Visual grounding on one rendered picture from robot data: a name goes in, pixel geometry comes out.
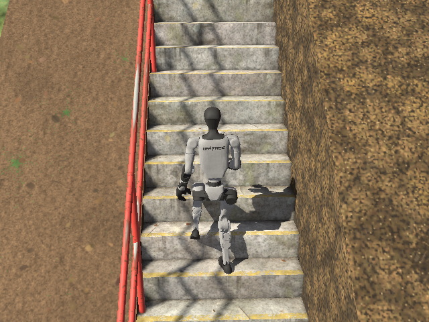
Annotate stairs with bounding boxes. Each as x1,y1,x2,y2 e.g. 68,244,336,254
136,0,308,322

